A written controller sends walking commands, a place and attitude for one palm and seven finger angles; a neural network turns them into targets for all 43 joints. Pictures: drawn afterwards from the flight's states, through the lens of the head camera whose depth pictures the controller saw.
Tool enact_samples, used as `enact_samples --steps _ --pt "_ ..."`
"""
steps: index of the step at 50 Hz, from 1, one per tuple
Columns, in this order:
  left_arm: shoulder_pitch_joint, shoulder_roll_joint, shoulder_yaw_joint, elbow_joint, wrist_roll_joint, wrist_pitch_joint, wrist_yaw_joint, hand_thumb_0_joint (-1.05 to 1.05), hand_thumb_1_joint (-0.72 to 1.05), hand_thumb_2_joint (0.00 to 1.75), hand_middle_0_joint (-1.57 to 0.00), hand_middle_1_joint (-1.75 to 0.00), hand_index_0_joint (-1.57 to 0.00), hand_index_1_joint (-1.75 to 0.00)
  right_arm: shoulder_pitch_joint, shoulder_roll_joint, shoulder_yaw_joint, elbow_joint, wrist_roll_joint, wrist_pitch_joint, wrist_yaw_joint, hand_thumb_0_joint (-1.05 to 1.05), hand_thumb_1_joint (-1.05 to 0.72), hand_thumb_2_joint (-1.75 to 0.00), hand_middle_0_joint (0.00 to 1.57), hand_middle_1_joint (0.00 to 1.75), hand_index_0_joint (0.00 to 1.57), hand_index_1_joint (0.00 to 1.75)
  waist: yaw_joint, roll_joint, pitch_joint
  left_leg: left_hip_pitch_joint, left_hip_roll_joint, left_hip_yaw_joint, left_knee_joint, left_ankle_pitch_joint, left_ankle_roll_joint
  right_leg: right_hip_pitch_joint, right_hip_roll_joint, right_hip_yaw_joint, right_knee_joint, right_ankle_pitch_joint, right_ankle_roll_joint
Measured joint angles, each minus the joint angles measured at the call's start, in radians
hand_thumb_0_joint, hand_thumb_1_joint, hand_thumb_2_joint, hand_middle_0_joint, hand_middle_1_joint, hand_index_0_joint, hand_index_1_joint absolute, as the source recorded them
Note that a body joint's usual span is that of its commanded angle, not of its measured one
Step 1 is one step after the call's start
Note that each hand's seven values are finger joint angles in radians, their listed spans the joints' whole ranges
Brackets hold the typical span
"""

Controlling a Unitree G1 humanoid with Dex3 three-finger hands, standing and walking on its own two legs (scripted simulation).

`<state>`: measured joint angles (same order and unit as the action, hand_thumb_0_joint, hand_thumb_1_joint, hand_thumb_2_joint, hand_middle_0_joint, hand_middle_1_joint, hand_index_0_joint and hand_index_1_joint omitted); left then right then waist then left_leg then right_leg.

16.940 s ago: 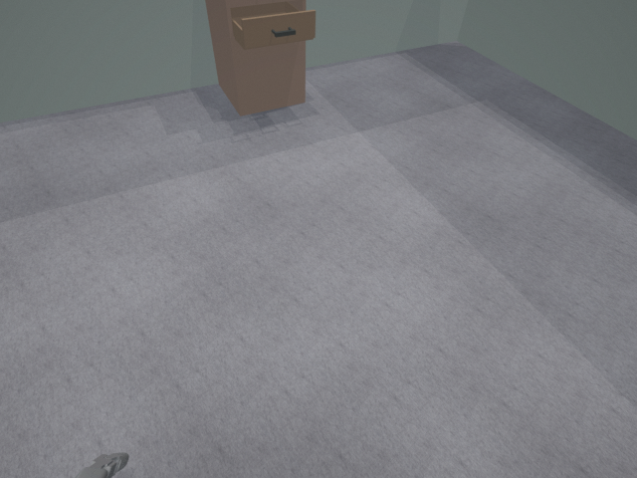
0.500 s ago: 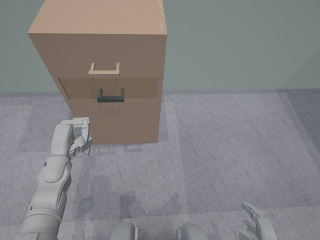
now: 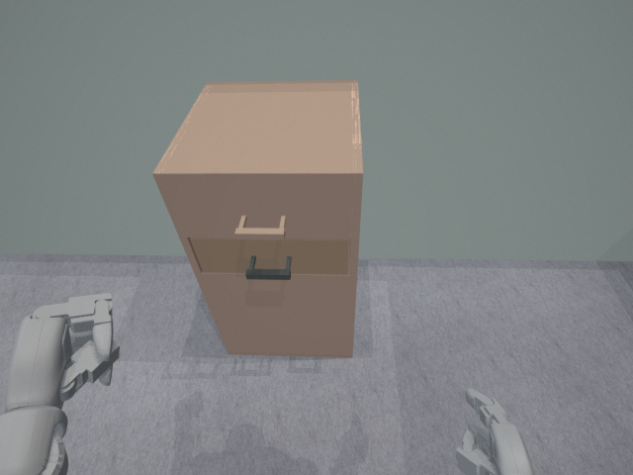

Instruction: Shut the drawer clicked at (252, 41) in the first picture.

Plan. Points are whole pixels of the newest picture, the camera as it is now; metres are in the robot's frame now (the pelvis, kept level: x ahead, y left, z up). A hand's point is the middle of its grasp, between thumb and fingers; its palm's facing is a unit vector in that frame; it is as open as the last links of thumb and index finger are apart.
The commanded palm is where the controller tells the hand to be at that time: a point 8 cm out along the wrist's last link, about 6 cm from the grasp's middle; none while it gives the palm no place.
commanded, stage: draw the hand back to the body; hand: left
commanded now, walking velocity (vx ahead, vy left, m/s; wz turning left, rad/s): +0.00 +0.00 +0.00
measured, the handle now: (269, 267) +0.63 +0.20 -0.24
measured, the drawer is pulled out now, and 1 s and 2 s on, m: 0.00 0.00 0.00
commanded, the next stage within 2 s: step back with the hand held close in 0.28 s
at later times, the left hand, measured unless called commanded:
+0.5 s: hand (71, 355) +0.17 +0.23 +0.18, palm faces +0.40 -0.82 -0.42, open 3.3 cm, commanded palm +0.11 +0.28 +0.18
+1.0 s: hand (4, 422) +0.12 +0.26 +0.17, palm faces +0.36 -0.80 -0.49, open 3.2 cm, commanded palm +0.06 +0.30 +0.18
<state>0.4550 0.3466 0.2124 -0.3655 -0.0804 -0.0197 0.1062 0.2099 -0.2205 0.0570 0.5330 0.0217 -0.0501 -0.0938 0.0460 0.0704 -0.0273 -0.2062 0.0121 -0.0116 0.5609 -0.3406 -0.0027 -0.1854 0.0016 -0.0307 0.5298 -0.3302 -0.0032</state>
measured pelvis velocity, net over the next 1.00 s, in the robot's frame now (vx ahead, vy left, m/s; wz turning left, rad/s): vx -0.08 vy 0.03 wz -0.01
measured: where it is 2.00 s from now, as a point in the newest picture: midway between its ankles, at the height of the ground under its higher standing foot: outside the picture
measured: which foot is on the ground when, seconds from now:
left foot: down 0.00-1.00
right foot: down 0.00-1.00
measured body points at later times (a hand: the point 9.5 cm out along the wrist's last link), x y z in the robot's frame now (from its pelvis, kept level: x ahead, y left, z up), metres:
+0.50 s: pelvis -0.02 +0.00 +0.01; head -0.03 -0.03 +0.46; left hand +0.14 +0.28 +0.20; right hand +0.17 -0.23 -0.07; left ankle -0.03 +0.12 -0.73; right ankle -0.03 -0.12 -0.73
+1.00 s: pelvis -0.08 +0.03 +0.00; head -0.06 +0.01 +0.45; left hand +0.09 +0.31 +0.19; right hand +0.12 -0.21 -0.07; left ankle -0.03 +0.12 -0.73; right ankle -0.03 -0.12 -0.73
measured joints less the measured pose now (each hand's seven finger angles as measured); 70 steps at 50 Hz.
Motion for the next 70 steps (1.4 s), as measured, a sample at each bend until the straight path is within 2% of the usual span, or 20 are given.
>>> enact_samples --steps 6,10,15,21,28,34,41,48,54,60,63,67,70 --pt "0.072 0.016 0.086 -0.155 -0.001 -0.035 0.005 0.02 0.89 0.9 -1.4 -1.59 -1.4 -1.6 -0.006 -0.01 -0.014 0.027 -0.009 -0.051 0.005 0.01 -0.91 -0.9 0.2 0.3 0.21 0.3 0.029 0.019 0.011 0.049 0.003 -0.007 -0.042 0.019 -0.002 0.057 0.004 -0.007 -0.054 0.024 -0.002" --pt "0.087 0.004 0.111 -0.17 -0.001 -0.073 0.0 0.01 0.89 0.9 -1.41 -1.59 -1.4 -1.6 -0.021 -0.006 -0.023 0.043 -0.01 -0.057 0.007 0.01 -0.91 -0.9 0.2 0.3 0.21 0.3 0.033 0.026 0.019 0.069 0.004 -0.007 -0.058 0.03 -0.003 0.076 0.004 -0.008 -0.069 0.034 -0.003" --pt "0.056 -0.035 0.085 -0.078 0.005 -0.057 -0.006 0.01 0.89 0.9 -1.41 -1.59 -1.4 -1.6 -0.027 -0.001 -0.024 0.052 -0.014 -0.046 0.001 0.01 -0.91 -0.9 0.2 0.3 0.21 0.3 0.028 0.02 0.046 0.081 0.005 -0.007 -0.072 0.046 -0.005 0.084 0.006 -0.007 -0.074 0.045 -0.006" --pt "0.065 -0.033 0.055 -0.095 0.014 -0.046 -0.002 0.02 0.89 0.9 -1.41 -1.59 -1.4 -1.6 0.006 -0.003 -0.02 0.068 -0.023 -0.073 -0.006 0.01 -0.91 -0.9 0.2 0.3 0.21 0.3 0.022 0.004 0.048 0.098 0.011 -0.002 -0.083 0.052 -0.009 0.1 0.012 -0.003 -0.089 0.055 -0.009" --pt "0.084 -0.004 0.144 -0.112 0.03 -0.157 0.008 0.02 0.89 0.9 -1.41 -1.59 -1.4 -1.6 -0.019 -0.018 -0.042 0.051 -0.031 -0.022 0.013 0.01 -0.91 -0.9 0.21 0.3 0.21 0.3 -0.032 0.009 0.05 0.018 0.017 0.004 -0.084 0.075 -0.002 0.037 0.018 0.004 -0.134 0.105 -0.002" --pt "0.151 0.01 0.132 -0.119 0.029 -0.176 0.003 0.01 0.89 0.9 -1.41 -1.59 -1.4 -1.6 -0.033 -0.027 -0.075 0.042 -0.027 0.017 0.013 0.01 -0.91 -0.9 0.2 0.3 0.21 0.3 -0.055 -0.003 0.076 -0.021 -0.011 0.033 -0.129 0.119 0.019 -0.029 -0.01 0.031 -0.134 0.132 0.021" --pt "0.202 0.056 0.152 -0.185 0.023 -0.188 0.01 0.02 0.89 0.9 -1.41 -1.59 -1.4 -1.6 -0.024 -0.007 -0.078 0.032 -0.021 0.038 0.002 0.01 -0.91 -0.9 0.2 0.3 0.2 0.3 -0.046 -0.03 0.069 -0.048 -0.03 0.037 -0.117 0.134 0.032 -0.065 -0.03 0.036 -0.1 0.134 0.034" --pt "0.161 0.031 0.16 -0.16 0.034 -0.21 0.022 0.01 0.89 0.9 -1.41 -1.59 -1.4 -1.6 -0.051 0.009 -0.063 0.014 -0.019 0.023 0.003 0.01 -0.91 -0.9 0.2 0.3 0.21 0.3 -0.035 -0.029 0.063 -0.085 -0.034 0.034 -0.084 0.152 0.039 -0.096 -0.034 0.032 -0.073 0.155 0.038" --pt "0.152 0.006 0.143 -0.158 0.053 -0.22 0.025 0.01 0.89 0.9 -1.41 -1.59 -1.4 -1.6 -0.049 0.007 -0.053 -0.002 -0.021 0.005 0.009 0.01 -0.91 -0.9 0.21 0.3 0.21 0.3 -0.034 -0.03 0.068 -0.135 -0.022 0.019 -0.041 0.163 0.039 -0.125 -0.022 0.018 -0.067 0.181 0.035" --pt "0.142 0.024 0.153 -0.2 0.074 -0.242 0.03 0.02 0.89 0.9 -1.41 -1.59 -1.4 -1.6 -0.011 0.001 -0.056 -0.003 -0.026 -0.015 0.005 0.01 -0.9 -0.9 0.21 0.3 0.21 0.3 -0.048 -0.048 0.079 -0.181 -0.02 -0.005 0.0 0.161 0.042 -0.156 0.011 0.043 -0.029 0.175 0.032" --pt "0.134 0.04 0.174 -0.213 0.079 -0.259 0.033 0.02 0.89 0.9 -1.41 -1.59 -1.4 -1.6 0.007 -0.002 -0.063 0.003 -0.027 -0.023 0.005 0.01 -0.9 -0.9 0.21 0.3 0.21 0.3 -0.058 -0.054 0.085 -0.207 -0.017 -0.007 0.028 0.143 0.042 -0.173 0.022 0.052 -0.002 0.175 0.021" --pt "0.145 0.041 0.198 -0.224 0.069 -0.277 0.037 0.01 0.89 0.9 -1.41 -1.59 -1.4 -1.6 0.002 -0.011 -0.078 0.026 -0.03 -0.025 0.015 0.01 -0.9 -0.9 0.21 0.3 0.21 0.3 -0.05 -0.05 0.087 -0.246 -0.014 -0.009 0.081 0.061 0.035 -0.198 0.028 0.054 0.006 0.183 0.014" --pt "0.144 0.035 0.187 -0.231 0.056 -0.282 0.047 0.01 0.89 0.9 -1.41 -1.59 -1.41 -1.6 -0.013 -0.017 -0.091 0.052 -0.034 -0.016 0.022 0.01 -0.9 -0.9 0.21 0.3 0.21 0.3 -0.048 -0.052 0.086 -0.269 -0.027 -0.019 0.104 0.01 0.02 -0.214 0.029 0.065 -0.003 0.205 0.017"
